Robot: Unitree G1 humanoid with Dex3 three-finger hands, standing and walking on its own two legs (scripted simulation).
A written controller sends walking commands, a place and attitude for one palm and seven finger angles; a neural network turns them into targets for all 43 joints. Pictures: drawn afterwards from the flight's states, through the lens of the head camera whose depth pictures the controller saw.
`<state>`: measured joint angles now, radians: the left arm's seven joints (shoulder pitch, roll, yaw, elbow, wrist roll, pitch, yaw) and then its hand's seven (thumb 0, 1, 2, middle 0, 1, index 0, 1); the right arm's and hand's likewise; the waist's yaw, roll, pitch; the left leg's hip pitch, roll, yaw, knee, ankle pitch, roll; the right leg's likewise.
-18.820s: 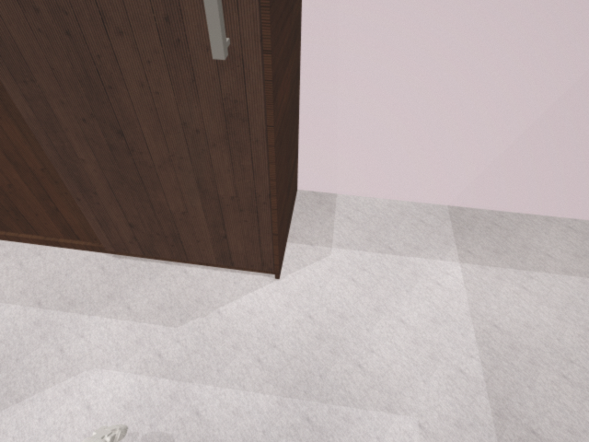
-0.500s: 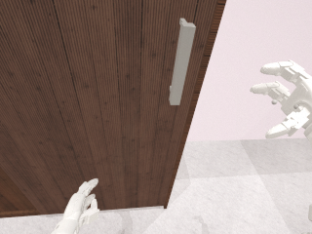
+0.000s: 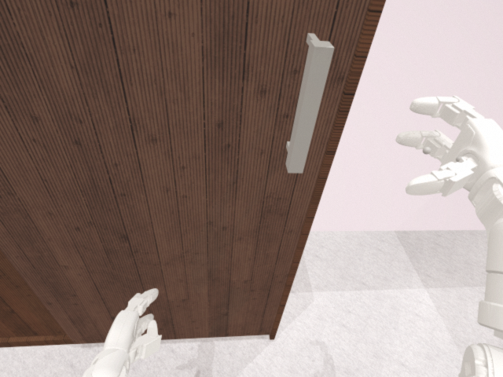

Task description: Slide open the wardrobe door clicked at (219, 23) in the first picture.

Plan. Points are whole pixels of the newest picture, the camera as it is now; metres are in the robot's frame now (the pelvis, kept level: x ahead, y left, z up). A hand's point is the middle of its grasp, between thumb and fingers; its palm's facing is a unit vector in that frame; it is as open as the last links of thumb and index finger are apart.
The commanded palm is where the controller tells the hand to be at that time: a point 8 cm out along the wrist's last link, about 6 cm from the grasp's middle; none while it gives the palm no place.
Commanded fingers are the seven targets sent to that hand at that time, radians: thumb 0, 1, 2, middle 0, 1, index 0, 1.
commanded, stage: move the hooked fingers beside the handle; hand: right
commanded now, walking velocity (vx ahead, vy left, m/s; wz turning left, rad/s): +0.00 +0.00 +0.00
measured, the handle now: (302, 107) +0.45 -0.06 +0.25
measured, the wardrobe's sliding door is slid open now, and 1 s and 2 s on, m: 0.00 0.00 0.00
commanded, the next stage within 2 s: none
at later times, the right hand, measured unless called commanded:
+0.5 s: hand (372, 138) +0.36 -0.14 +0.26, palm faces -0.09 +0.99 -0.04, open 14.0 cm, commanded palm +0.35 -0.20 +0.26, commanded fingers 0.00 0.50 -0.30 0.30 1.20 0.30 1.20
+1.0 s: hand (356, 126) +0.40 -0.13 +0.26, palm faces -0.03 +1.00 -0.03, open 14.0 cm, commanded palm +0.37 -0.18 +0.26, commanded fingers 0.00 0.50 -0.30 0.30 1.20 0.30 1.20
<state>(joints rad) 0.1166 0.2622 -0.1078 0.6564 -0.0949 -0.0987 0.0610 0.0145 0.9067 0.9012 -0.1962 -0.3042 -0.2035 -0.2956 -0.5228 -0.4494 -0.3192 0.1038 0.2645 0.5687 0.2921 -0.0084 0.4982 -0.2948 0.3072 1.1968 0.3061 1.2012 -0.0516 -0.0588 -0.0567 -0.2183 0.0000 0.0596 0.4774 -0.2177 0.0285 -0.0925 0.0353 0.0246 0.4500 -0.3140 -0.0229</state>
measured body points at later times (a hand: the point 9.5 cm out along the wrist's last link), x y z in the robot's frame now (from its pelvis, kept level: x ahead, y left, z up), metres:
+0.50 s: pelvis +0.00 +0.00 +0.00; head -0.03 +0.02 +0.45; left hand +0.19 +0.22 -0.08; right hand +0.36 -0.20 +0.27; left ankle +0.03 +0.10 -0.74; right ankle -0.04 -0.11 -0.74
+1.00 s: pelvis +0.00 +0.00 +0.00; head -0.03 +0.02 +0.45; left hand +0.17 +0.23 -0.09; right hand +0.40 -0.19 +0.26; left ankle +0.03 +0.10 -0.74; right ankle -0.04 -0.11 -0.74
